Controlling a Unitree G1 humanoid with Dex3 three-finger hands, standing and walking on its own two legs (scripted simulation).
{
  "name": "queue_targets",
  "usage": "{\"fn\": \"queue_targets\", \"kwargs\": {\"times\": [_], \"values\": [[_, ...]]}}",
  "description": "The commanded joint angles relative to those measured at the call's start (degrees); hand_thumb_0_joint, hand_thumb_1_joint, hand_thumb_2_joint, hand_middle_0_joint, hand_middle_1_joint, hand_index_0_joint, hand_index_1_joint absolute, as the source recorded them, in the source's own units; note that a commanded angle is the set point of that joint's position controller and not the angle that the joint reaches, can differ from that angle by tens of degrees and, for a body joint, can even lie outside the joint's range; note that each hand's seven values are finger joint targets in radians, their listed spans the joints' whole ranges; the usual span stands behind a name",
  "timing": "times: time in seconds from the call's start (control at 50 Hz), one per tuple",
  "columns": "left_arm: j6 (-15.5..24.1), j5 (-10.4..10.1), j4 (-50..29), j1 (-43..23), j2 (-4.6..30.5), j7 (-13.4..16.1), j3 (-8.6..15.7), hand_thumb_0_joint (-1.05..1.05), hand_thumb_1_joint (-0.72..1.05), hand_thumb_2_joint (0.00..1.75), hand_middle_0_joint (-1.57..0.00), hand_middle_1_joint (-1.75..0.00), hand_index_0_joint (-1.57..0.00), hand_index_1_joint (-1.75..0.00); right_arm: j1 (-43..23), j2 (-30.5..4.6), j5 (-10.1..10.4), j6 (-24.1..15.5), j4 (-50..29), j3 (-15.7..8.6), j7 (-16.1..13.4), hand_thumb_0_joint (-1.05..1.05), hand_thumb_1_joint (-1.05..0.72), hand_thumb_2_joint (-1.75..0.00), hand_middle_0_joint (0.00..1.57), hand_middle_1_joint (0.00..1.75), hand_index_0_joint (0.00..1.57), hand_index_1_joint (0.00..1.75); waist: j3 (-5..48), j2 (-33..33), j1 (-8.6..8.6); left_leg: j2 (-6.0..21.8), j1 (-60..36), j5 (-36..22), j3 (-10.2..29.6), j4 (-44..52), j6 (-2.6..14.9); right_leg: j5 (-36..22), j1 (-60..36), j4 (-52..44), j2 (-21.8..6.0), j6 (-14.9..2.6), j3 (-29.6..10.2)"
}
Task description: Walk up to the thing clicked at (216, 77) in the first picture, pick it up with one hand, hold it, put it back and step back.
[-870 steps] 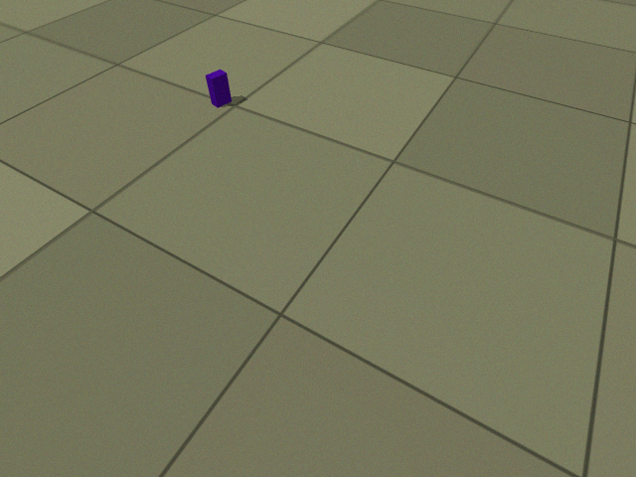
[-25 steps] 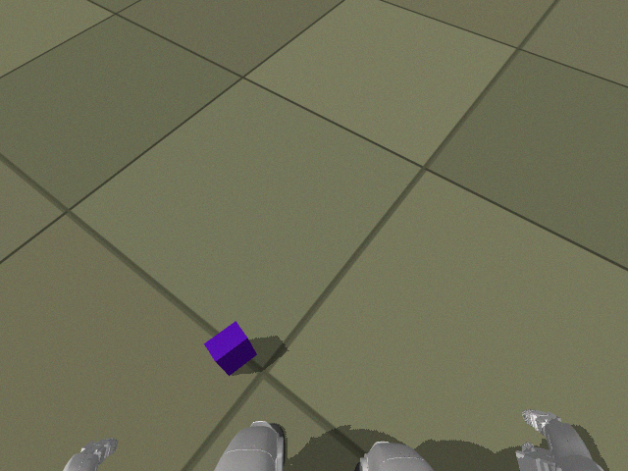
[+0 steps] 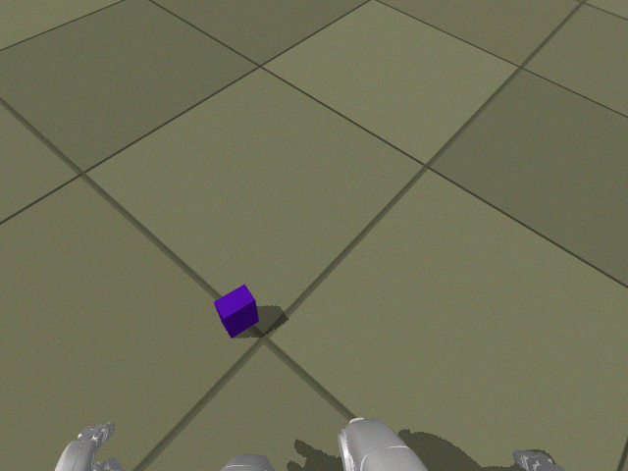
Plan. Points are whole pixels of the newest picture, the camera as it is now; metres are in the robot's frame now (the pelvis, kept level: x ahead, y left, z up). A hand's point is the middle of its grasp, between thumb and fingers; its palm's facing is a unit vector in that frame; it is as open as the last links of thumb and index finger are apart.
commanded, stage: walk up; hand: left
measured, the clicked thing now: (237, 312) +0.56 +0.21 -0.68
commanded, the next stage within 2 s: stand in 1.56 s
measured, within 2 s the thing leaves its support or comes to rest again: neither
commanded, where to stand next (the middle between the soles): +0.19 -0.05 m, yaw -2 degrees
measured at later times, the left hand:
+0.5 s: hand out of the picture -0.02 +0.26 -0.14, palm faces -0.03 -0.90 -0.42, open 7.4 cm
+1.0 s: hand out of the picture -0.11 +0.25 -0.15, palm faces -0.02 -0.94 -0.34, open 7.4 cm
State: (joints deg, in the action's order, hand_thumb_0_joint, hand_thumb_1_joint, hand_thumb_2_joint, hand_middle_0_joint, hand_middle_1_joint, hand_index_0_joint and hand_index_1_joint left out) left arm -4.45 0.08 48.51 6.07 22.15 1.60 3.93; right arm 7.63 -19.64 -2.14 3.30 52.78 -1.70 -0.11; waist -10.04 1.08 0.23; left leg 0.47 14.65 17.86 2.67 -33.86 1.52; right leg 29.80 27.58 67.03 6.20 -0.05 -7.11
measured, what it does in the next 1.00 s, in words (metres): walks backwards: right foot, then left foot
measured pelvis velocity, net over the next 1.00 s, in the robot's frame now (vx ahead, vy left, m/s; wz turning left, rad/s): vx -0.17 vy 0.00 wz -0.05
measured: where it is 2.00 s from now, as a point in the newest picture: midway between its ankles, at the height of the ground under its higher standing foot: outside the picture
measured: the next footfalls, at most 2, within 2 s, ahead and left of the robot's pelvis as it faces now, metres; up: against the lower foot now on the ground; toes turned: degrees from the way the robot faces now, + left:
right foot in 0.20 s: -0.13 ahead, -0.14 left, +0.00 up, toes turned -1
left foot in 0.54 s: -0.12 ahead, +0.12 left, +0.00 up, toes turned -4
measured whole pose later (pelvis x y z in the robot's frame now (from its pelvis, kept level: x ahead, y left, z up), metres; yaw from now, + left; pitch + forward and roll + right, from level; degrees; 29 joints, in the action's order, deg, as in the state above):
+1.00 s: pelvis -0.17 +0.00 +0.00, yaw -3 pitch -3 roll +0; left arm -0.1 1.1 57.1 13.1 19.6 -1.2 2.3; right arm 10.9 -21.4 -1.5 -0.8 56.1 -2.9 0.5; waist -2.5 -0.7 -1.4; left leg -0.6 11.7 17.2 1.5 -32.3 0.3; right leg 17.0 12.2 32.0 -1.1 1.3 -2.1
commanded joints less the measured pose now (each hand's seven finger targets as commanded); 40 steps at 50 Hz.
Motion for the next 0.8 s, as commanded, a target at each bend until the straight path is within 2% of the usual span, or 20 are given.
{"fn": "queue_targets", "kwargs": {"times": [0.0, 0.06, 0.12, 0.18, 0.2, 0.22, 0.24, 0.26, 0.32, 0.38, 0.44, 0.5, 0.54, 0.56, 0.58, 0.62, 0.64, 0.7, 0.74, 0.78], "values": [[2.25, 0.37, -3.61, 3.54, 9.71, 0.74, 3.46, 0.0, 0.9, 0.9, -0.2, -0.3, -0.2, -0.3, -2.93, -14.26, 0.42, -1.68, -5.67, -3.97, -1.45, 0.0, -0.9, -0.9, 0.2, 0.3, 0.2, 0.3, 9.4, -8.81, -0.4, 11.35, -11.09, -34.49, 8.51, 6.69, 10.46, -0.93, 2.5, -0.64, -0.82, 1.66, -0.86], [3.41, 0.55, -4.52, 2.94, 8.82, 0.92, 2.7, 0.0, 0.9, 0.9, -0.2, -0.3, -0.2, -0.3, -0.71, -14.16, 0.77, -1.1, -6.55, -4.37, -1.36, 0.0, -0.9, -0.9, 0.2, 0.3, 0.2, 0.3, 11.6, -11.83, 1.78, 12.91, -15.6, -37.08, 8.04, 3.94, 12.6, 0.01, -0.21, -14.52, -3.34, 2.98, 2.35], [4.07, 0.57, -3.56, 5.17, 8.94, 0.67, 2.84, 0.0, 0.9, 0.9, -0.2, -0.3, -0.2, -0.3, -1.32, -15.58, 0.84, -0.35, -7.34, -4.6, -0.83, 0.0, -0.9, -0.9, 0.2, 0.3, 0.2, 0.3, 14.62, -14.02, 1.85, 12.38, -14.69, -32.59, 8.27, 2.48, 10.72, -4.04, -7.1, -28.95, -4.84, 2.17, 6.17], [4.84, 1.83, -0.22, 10.34, 9.6, 0.69, 2.95, 0.0, 0.9, 0.9, -0.2, -0.3, -0.2, -0.3, -4.4, -15.62, 2.12, 0.38, -8.05, -4.48, -0.67, 0.0, -0.9, -0.9, 0.2, 0.3, 0.2, 0.3, 17.97, -9.55, -1.44, 10.6, -7.74, -23.63, 6.58, -3.18, 6.79, -21.78, -18.86, -46.94, -5.38, -0.24, 6.94], [5.1, 2.47, -0.6, 9.6, 12.9, 0.61, 3.82, 0.0, 0.9, 0.9, -0.2, -0.3, -0.2, -0.3, -4.75, -13.93, 2.52, 0.19, -8.52, -3.9, -0.57, 0.0, -0.9, -0.9, 0.2, 0.3, 0.2, 0.3, 17.22, -3.21, -1.27, 7.23, 1.77, -14.76, 5.91, -5.85, 3.7, -26.2, -22.64, -43.74, -10.58, -2.65, -2.78], [4.95, 2.48, -1.45, 8.41, 16.51, 0.21, 4.99, 0.0, 0.9, 0.9, -0.2, -0.3, -0.2, -0.3, -4.25, -11.29, 2.67, 0.01, -9.17, -3.02, -0.58, 0.0, -0.9, -0.9, 0.2, 0.3, 0.2, 0.3, 14.4, 9.05, -1.22, -1.76, 12.81, 4.83, 2.3, -13.35, 0.1, -27.25, -23.4, -45.26, -20.08, -7.77, -15.51], [4.7, 2.73, -3.8, 4.56, 21.27, 0.13, 5.61, 0.0, 0.9, 0.9, -0.2, -0.3, -0.2, -0.3, -5.96, -12.12, 2.24, 0.34, -9.46, -3.68, -1.67, 0.0, -0.9, -0.9, 0.2, 0.3, 0.2, 0.3, 11.31, 15.63, -4.09, -4.61, 10.57, 19.41, 4.37, -27.7, -1.49, -34.14, -11.04, -47.38, -30.62, -18.02, -24.27], [5.0, 2.21, -5.17, 2.03, 19.59, 0.45, 5.53, 0.0, 0.9, 0.9, -0.2, -0.3, -0.2, -0.3, -4.85, -14.46, 2.55, 0.36, -8.69, -4.73, -1.72, 0.0, -0.9, -0.9, 0.2, 0.3, 0.2, 0.3, 8.52, 12.3, -2.44, -2.83, 8.53, 18.68, 8.79, -34.67, -1.77, -36.26, -5.54, -47.44, -30.78, -18.14, -24.1], [4.86, 2.04, -5.86, -0.98, 12.98, 0.51, 4.15, 0.0, 0.9, 0.9, -0.2, -0.3, -0.2, -0.3, -0.32, -13.6, 2.96, -0.4, -5.63, -3.93, -1.44, 0.0, -0.9, -0.9, 0.2, 0.3, 0.2, 0.3, 9.92, 5.48, 0.89, -6.93, 11.01, 11.63, 7.43, -35.5, -1.82, -41.96, -13.05, -40.85, -19.49, -11.73, -5.07], [4.9, 2.77, -5.81, 2.02, 10.93, 0.2, 3.83, 0.0, 0.9, 0.9, -0.2, -0.3, -0.2, -0.3, 0.74, -12.47, 2.19, -1.64, -5.54, -3.25, -1.38, 0.0, -0.9, -0.9, 0.2, 0.3, 0.2, 0.3, 10.45, 6.55, -1.7, -4.79, 9.8, 10.09, 3.16, -22.39, -2.85, -25.44, -17.06, -41.94, -15.39, -9.62, -2.02], [4.53, 3.14, -4.9, 5.58, 12.03, -0.33, 4.63, 0.0, 0.9, 0.9, -0.2, -0.3, -0.2, -0.3, -0.11, -12.0, 1.35, -3.1, -5.44, -3.08, -1.06, 0.0, -0.9, -0.9, 0.2, 0.3, 0.2, 0.3, 12.51, 11.85, -4.37, -2.11, 10.22, 11.94, -1.5, -4.51, -3.04, -17.76, -26.81, -40.66, -16.67, -10.36, -4.08], [3.24, 1.86, -5.05, 4.06, 12.03, -1.31, 3.66, 0.0, 0.9, 0.9, -0.2, -0.3, -0.2, -0.3, 5.77, -11.12, 0.56, -4.75, -1.93, -3.81, -1.32, 0.0, -0.9, -0.9, 0.2, 0.3, 0.2, 0.3, 12.37, 9.03, -1.04, -2.09, -6.31, -2.26, -2.18, 18.07, -1.54, -19.91, -17.25, -32.81, -15.66, -6.85, -2.2], [3.07, 0.54, -5.03, 7.07, 5.37, -1.54, 1.58, 0.0, 0.9, 0.9, -0.2, -0.3, -0.2, -0.3, 2.51, -16.91, -0.98, -5.54, -2.85, -4.96, -1.51, 0.0, -0.9, -0.9, 0.2, 0.3, 0.2, 0.3, 10.92, -10.78, -2.92, 15.85, -15.2, -1.15, 25.71, 20.09, 4.59, -1.42, 3.94, -20.02, -5.28, -0.63, 4.76], [3.1, 1.21, -4.16, 0.28, 11.0, -0.71, 3.56, 0.0, 0.9, 0.9, -0.2, -0.3, -0.2, -0.3, 1.58, -21.58, -0.61, -5.43, -3.07, -5.29, -1.37, 0.0, -0.9, -0.9, 0.2, 0.3, 0.2, 0.3, 6.82, -9.15, 1.03, 21.72, 3.29, 8.71, 29.52, 20.7, 11.73, 4.79, -3.56, -16.24, -7.57, -0.3, 0.32], [3.32, 1.04, -3.68, -0.69, 12.92, -1.11, 4.02, 0.0, 0.9, 0.9, -0.2, -0.3, -0.2, -0.3, -2.76, -20.64, -0.34, -5.75, -3.75, -5.34, -1.43, 0.0, -0.9, -0.9, 0.2, 0.3, 0.2, 0.3, 2.35, -9.31, -0.4, 21.94, 12.31, 13.33, 28.68, 22.81, 12.99, 2.23, -9.43, -13.08, -9.02, -0.81, -1.05], [3.76, 0.43, -2.66, 2.02, 10.13, -2.21, 3.32, 0.0, 0.9, 0.9, -0.2, -0.3, -0.2, -0.3, -5.29, -14.79, -0.66, -6.24, -4.1, -3.47, -1.11, 0.0, -0.9, -0.9, 0.2, 0.3, 0.2, 0.3, 2.01, -9.32, -2.51, 12.48, 5.96, 4.16, 12.78, 18.78, 8.1, -2.67, -9.14, -18.45, -7.57, -1.11, -0.08], [4.12, 0.38, -2.0, 3.7, 9.9, -2.39, 2.99, 0.0, 0.9, 0.9, -0.2, -0.3, -0.2, -0.3, -4.39, -13.7, -0.46, -6.47, -4.07, -3.11, -1.07, 0.0, -0.9, -0.9, 0.2, 0.3, 0.2, 0.3, 3.19, -11.37, -2.62, 10.39, 1.41, 0.42, 10.28, 17.44, 6.52, -5.04, -6.74, -21.02, -6.98, -1.16, 1.55], [4.92, 0.86, -0.08, 1.97, 9.61, -2.78, 2.98, 0.0, 0.9, 0.9, -0.2, -0.3, -0.2, -0.3, -0.61, -15.62, -0.32, -5.81, -2.64, -4.14, -0.34, 0.0, -0.9, -0.9, 0.2, 0.3, 0.2, 0.3, 5.16, -11.95, 0.14, 8.74, 1.62, 7.89, 9.45, 16.42, 5.26, -5.42, -14.02, -33.67, -5.88, -0.5, 6.26], [5.86, 1.02, 1.82, 5.8, 8.39, -2.13, 2.6, 0.0, 0.9, 0.9, -0.2, -0.3, -0.2, -0.3, -1.25, -15.14, 0.1, -4.71, -3.26, -3.93, -0.06, 0.0, -0.9, -0.9, 0.2, 0.3, 0.2, 0.3, 7.43, -11.68, -1.47, 7.34, 0.93, 6.64, 6.06, 10.99, 4.6, -11.3, -19.5, -44.69, -4.65, -1.13, 7.96], [6.91, 1.71, 3.81, 8.55, 10.79, -1.32, 3.2, 0.0, 0.9, 0.9, -0.2, -0.3, -0.2, -0.3, -0.63, -11.67, 1.08, -4.37, -3.65, -2.88, -0.14, 0.0, -0.9, -0.9, 0.2, 0.3, 0.2, 0.3, 10.57, -5.02, -2.52, 4.73, 6.58, 2.28, 2.86, 2.67, 1.88, -16.55, -28.78, -46.3, -7.97, -2.37, 0.69]]}}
